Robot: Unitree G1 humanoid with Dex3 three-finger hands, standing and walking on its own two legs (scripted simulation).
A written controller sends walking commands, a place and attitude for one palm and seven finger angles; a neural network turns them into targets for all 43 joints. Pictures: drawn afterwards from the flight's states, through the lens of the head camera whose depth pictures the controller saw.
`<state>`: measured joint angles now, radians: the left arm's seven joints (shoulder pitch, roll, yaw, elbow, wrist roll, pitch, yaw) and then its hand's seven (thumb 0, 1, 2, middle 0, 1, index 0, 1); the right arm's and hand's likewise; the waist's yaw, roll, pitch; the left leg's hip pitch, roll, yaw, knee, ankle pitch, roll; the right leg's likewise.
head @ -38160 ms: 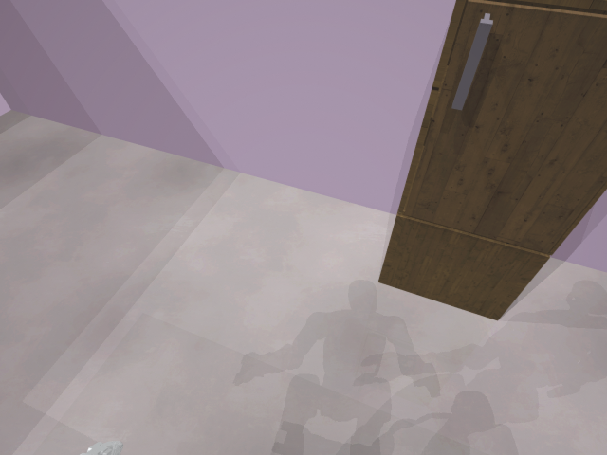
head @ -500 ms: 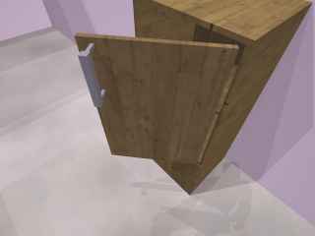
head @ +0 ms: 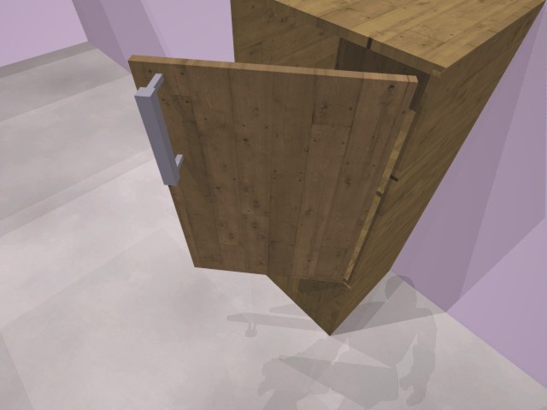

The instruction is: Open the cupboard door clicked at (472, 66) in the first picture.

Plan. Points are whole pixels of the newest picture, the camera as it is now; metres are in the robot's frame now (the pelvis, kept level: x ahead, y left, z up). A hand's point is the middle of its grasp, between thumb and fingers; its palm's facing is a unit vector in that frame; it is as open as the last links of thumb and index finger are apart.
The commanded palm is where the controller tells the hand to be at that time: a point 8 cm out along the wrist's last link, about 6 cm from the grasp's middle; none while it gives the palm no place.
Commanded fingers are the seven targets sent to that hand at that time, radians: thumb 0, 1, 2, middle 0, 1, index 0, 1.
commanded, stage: shuffle to correct the standing spot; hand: left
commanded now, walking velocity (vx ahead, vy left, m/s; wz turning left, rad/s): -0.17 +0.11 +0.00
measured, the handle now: (164, 133) +0.48 +0.22 +0.14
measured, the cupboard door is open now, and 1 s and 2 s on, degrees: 40 40 40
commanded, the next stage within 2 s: come to a stop and stand still in 0.14 s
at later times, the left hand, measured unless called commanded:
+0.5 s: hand out of the picture -0.04 +0.27 -0.18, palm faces +0.05 -0.97 -0.22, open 7.4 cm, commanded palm none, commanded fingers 0.00 0.90 0.90 -0.20 -0.30 -0.20 -0.30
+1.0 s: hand out of the picture -0.08 +0.17 -0.19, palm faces +0.06 -0.99 -0.10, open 7.4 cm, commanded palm none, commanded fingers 0.00 0.90 0.90 -0.20 -0.30 -0.20 -0.30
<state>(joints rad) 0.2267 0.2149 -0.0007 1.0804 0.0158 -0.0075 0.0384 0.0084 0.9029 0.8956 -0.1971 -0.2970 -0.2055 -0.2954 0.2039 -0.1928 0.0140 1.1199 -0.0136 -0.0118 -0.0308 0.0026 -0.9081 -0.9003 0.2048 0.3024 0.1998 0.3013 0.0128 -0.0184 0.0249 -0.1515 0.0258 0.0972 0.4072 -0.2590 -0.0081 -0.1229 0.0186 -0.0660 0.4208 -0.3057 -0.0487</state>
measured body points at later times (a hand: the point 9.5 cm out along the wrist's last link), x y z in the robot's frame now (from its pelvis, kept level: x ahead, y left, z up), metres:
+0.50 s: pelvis -0.06 +0.06 +0.00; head -0.04 +0.09 +0.44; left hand -0.04 +0.32 -0.17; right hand -0.01 -0.17 -0.14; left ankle -0.03 +0.17 -0.74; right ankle -0.11 -0.06 -0.70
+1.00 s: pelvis -0.05 +0.03 +0.00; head -0.03 +0.05 +0.44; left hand -0.08 +0.22 -0.18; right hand -0.06 -0.18 -0.16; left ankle -0.04 +0.16 -0.74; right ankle -0.12 -0.06 -0.74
